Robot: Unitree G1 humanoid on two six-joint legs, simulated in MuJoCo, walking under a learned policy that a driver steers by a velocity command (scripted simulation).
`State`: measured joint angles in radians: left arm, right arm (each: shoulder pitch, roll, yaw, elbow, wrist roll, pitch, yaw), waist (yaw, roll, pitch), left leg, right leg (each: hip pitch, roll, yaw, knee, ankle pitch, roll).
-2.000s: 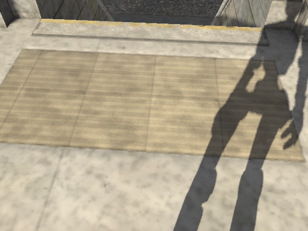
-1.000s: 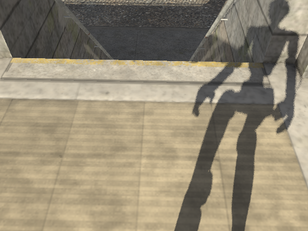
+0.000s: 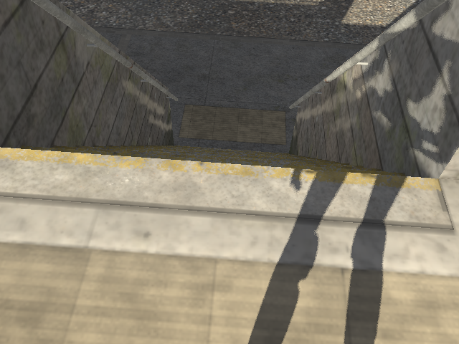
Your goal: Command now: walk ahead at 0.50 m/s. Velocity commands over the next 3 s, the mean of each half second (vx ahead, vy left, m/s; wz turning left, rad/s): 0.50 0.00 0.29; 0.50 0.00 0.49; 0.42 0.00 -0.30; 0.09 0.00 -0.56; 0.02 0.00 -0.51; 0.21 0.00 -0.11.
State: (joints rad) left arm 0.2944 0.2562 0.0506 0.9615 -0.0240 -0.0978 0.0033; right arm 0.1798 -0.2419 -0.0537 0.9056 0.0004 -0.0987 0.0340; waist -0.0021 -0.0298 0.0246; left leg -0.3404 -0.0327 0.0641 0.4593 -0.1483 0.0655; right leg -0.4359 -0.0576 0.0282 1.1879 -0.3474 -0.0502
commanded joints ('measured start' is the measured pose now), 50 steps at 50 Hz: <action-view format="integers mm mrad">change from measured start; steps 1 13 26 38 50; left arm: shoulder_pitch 49 -360 -116 -44 -93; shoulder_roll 52 39 60 159 140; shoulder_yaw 23 17 26 64 38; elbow -48 -182 -131 -76 -112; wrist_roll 6 9 35 25 -56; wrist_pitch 10 -9 -22 -12 -30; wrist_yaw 11 -12 -11 17 -19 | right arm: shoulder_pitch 19 238 147 -114 214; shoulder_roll -79 -146 -106 -42 -188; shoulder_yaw -12 -28 -43 -29 -75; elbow -25 48 -56 -183 -126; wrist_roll -8 21 34 21 9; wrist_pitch -17 11 29 66 43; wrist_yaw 3 -46 -51 -1 1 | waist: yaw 22 -74 19 55 -104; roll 117 94 -82 -18 125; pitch -57 43 -67 49 -198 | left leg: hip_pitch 134 235 -350 -345 531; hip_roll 251 220 163 159 394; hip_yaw -280 -228 -181 -74 -562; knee -302 -291 754 304 -164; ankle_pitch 76 115 -175 169 -32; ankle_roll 164 143 -14 -28 245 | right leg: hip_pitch -141 -192 363 366 -346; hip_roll -95 -11 -236 -220 -30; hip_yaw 37 3 223 -166 22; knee -27 -636 -976 -1054 193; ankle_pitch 94 434 174 387 -154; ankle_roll -2 67 -111 -107 13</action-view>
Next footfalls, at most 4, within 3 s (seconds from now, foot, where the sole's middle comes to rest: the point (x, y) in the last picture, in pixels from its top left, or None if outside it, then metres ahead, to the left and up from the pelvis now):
0.40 right None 0.40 -0.14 -0.77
0.92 left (163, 314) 0.56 0.20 -0.77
1.48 right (194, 211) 0.92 0.13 -0.77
2.04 left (127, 218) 0.89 0.35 -0.77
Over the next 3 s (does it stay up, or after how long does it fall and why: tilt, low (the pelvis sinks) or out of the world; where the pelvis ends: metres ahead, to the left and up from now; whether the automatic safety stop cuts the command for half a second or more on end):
stays up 0.86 0.22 -0.01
